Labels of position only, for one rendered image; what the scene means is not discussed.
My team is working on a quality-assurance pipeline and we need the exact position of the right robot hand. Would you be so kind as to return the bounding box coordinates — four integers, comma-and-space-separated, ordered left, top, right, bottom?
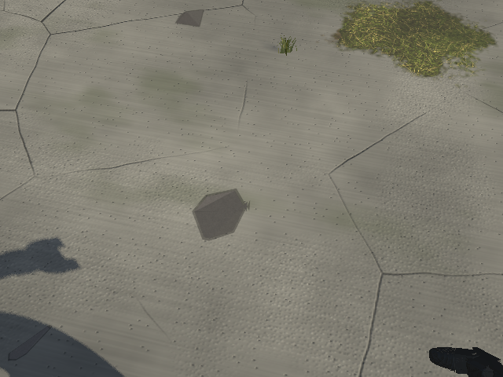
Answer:
429, 347, 503, 377

